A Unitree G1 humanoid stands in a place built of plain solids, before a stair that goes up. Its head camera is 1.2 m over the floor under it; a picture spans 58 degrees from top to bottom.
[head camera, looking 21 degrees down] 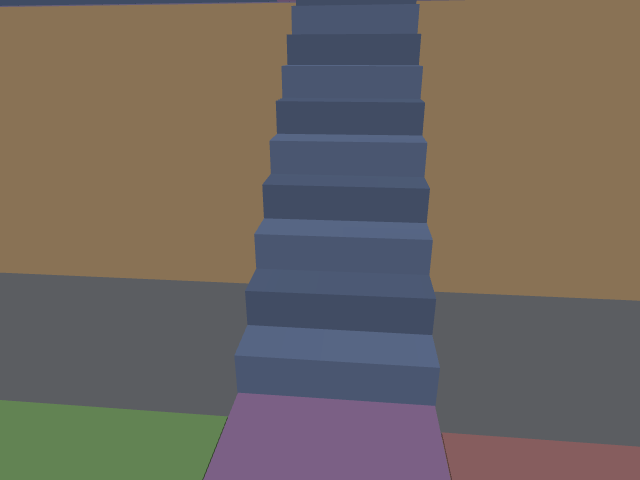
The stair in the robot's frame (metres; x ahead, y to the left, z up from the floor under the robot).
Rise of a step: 0.18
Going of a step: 0.20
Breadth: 0.78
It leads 5 degrees to the right of straight ahead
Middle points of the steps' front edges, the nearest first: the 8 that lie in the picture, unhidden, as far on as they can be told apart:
1.37 -0.06 0.18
1.58 -0.08 0.35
1.78 -0.10 0.53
1.98 -0.12 0.71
2.18 -0.14 0.88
2.39 -0.15 1.06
2.59 -0.17 1.24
2.79 -0.19 1.42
